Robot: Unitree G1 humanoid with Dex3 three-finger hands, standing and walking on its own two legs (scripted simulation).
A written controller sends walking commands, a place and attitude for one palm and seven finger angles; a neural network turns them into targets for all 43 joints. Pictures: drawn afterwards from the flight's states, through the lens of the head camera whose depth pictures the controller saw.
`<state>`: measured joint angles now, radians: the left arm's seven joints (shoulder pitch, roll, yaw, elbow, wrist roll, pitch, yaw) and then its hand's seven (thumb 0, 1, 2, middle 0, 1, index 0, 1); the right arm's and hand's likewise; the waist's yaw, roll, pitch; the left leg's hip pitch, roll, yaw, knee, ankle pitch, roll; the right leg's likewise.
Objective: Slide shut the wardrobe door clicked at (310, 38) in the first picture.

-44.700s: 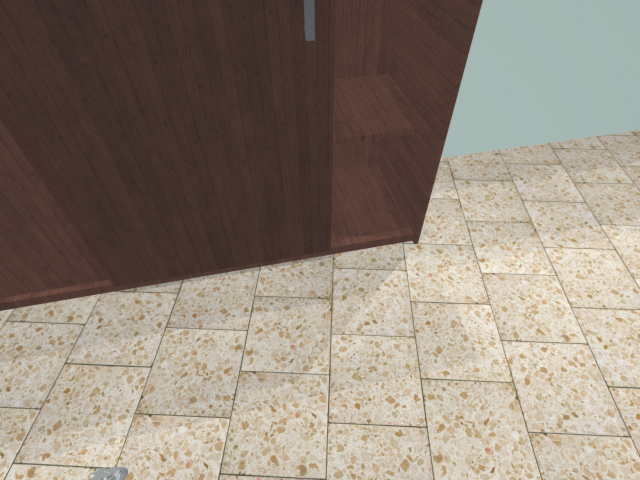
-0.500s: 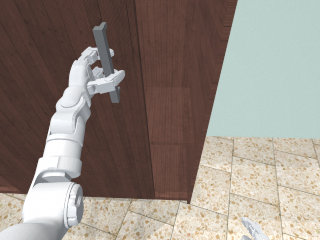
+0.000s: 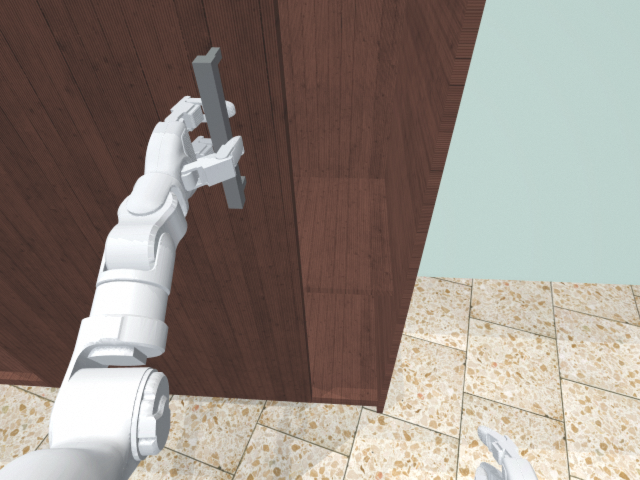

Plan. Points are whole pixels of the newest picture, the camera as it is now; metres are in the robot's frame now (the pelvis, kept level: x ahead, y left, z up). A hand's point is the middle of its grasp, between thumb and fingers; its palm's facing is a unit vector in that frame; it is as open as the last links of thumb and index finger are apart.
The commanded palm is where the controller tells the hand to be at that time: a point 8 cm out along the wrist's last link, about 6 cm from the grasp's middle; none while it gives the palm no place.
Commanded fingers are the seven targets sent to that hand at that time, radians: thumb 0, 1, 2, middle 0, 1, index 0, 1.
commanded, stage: grip the handle and tug to test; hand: left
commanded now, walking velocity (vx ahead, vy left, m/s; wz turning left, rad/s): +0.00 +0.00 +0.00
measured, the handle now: (226, 134) +0.48 +0.15 +0.22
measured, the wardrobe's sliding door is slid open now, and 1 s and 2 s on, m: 0.20 0.20 0.20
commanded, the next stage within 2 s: tug the door sideways, standing still in 0.38 s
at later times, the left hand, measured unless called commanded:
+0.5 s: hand (226, 161) +0.42 +0.13 +0.22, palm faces +0.00 -1.00 +0.00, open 6.9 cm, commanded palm +0.38 +0.18 +0.22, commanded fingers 0.00 0.90 0.90 -0.45 -1.40 -0.45 -1.40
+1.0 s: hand (239, 158) +0.42 +0.12 +0.22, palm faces +0.09 -1.00 -0.05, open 5.9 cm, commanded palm +0.40 +0.11 +0.22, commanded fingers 0.00 0.90 0.90 -0.45 -1.40 -0.45 -1.40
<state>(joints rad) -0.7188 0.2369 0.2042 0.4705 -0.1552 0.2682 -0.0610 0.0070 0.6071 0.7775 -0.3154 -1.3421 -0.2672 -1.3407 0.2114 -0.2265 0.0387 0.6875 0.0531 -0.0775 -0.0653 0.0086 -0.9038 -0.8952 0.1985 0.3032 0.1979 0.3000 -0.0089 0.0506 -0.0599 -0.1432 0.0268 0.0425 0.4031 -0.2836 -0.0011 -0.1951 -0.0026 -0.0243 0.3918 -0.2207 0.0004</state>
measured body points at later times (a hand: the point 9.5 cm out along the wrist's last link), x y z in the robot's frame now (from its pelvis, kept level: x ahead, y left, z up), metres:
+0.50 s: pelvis +0.02 +0.00 +0.00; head +0.01 -0.02 +0.45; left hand +0.41 +0.19 +0.22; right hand +0.17 -0.25 -0.09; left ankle -0.05 +0.12 -0.74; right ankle -0.01 -0.12 -0.74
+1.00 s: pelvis +0.01 +0.00 +0.00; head +0.01 -0.01 +0.45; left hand +0.41 +0.17 +0.22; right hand +0.19 -0.20 -0.11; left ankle -0.05 +0.12 -0.74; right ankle -0.01 -0.12 -0.74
